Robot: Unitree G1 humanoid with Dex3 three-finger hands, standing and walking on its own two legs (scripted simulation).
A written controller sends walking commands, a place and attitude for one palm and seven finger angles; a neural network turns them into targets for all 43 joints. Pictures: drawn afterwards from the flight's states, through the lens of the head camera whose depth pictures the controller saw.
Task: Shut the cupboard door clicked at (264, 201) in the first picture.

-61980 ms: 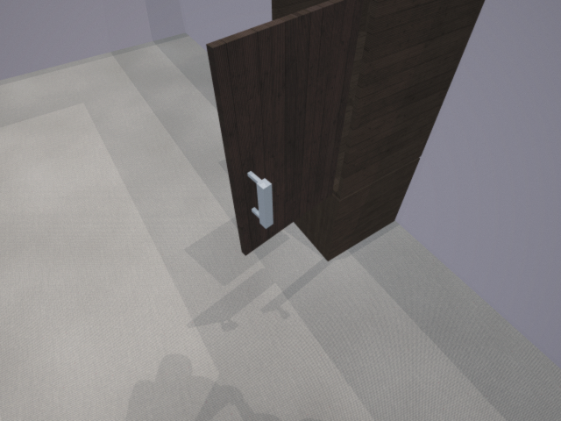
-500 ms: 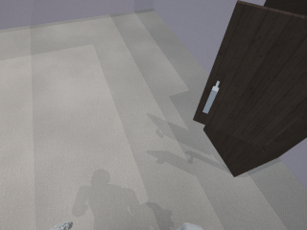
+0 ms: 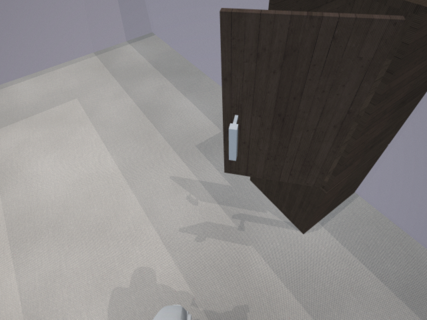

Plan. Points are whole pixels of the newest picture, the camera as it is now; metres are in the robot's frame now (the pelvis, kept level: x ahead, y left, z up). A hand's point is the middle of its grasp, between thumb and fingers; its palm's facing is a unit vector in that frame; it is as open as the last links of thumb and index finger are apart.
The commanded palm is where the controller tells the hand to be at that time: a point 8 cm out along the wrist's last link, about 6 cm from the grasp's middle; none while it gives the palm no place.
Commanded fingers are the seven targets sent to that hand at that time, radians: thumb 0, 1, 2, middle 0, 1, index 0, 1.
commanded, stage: turn to face it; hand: left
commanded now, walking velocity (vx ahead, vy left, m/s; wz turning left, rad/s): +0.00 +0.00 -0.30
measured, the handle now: (234, 138) +0.64 -0.01 -0.12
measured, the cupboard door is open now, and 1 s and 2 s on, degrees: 42 42 42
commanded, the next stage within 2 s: take the last steps up to it in 0.22 s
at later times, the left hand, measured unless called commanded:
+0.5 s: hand out of the picture +0.10 +0.25 -0.17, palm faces -0.13 -0.97 -0.22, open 7.4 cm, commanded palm none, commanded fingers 0.00 0.90 0.90 -0.20 -0.30 -0.20 -0.30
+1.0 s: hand (185, 309) +0.17 +0.09 -0.16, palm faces -0.19 -0.96 -0.22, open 7.2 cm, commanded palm none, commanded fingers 0.00 0.90 0.90 -0.20 -0.30 -0.20 -0.30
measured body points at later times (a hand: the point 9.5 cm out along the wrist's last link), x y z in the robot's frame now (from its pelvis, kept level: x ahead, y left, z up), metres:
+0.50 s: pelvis +0.02 +0.05 +0.00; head +0.05 +0.07 +0.45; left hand +0.11 +0.30 -0.16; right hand +0.02 -0.19 -0.14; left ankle +0.03 +0.14 -0.74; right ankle -0.06 -0.10 -0.66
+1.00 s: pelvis +0.07 -0.08 +0.00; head +0.09 -0.10 +0.45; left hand +0.18 +0.14 -0.15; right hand +0.01 -0.32 -0.16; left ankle +0.11 +0.04 -0.68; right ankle +0.01 -0.13 -0.74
